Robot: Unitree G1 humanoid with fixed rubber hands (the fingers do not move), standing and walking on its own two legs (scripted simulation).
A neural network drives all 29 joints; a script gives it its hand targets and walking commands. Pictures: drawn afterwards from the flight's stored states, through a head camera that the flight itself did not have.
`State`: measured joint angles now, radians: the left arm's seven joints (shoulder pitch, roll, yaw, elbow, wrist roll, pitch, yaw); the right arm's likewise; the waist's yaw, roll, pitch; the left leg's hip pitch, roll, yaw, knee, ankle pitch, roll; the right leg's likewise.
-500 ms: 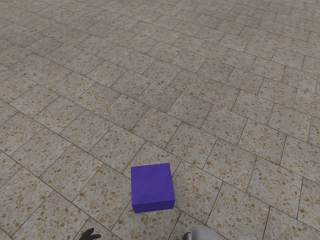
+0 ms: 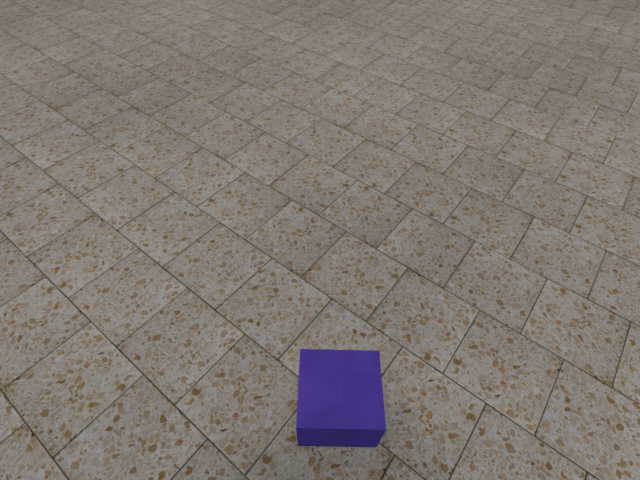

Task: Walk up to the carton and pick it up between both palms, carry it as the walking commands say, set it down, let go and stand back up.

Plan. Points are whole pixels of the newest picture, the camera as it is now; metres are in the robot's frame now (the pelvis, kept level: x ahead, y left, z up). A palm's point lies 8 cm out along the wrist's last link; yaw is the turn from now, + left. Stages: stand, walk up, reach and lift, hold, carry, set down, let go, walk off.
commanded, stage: walk up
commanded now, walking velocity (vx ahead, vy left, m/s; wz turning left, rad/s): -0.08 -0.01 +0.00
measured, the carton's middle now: (338, 398) +0.42 -0.03 -0.67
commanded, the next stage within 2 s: stand in 0.78 s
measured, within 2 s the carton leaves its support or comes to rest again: neither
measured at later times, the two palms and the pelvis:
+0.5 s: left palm out of the picture +0.01 +0.25 -0.13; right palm out of the picture +0.01 -0.25 -0.13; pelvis -0.02 +0.00 +0.01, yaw -1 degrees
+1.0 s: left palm out of the picture -0.02 +0.20 -0.13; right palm out of the picture +0.00 -0.23 -0.13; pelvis +0.00 -0.02 +0.02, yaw -2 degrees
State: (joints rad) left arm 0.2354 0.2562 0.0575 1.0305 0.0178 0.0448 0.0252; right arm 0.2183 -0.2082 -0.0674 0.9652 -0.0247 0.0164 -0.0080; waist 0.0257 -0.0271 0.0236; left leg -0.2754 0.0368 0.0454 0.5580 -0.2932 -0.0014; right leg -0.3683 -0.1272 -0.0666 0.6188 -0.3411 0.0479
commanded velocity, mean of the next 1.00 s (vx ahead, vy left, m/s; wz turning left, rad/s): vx -0.01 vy -0.02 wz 0.00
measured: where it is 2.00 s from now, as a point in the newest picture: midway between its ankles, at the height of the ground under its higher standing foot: outside the picture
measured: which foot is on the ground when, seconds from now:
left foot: down 0.00-1.00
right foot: up 0.00-0.26, down 0.28-1.00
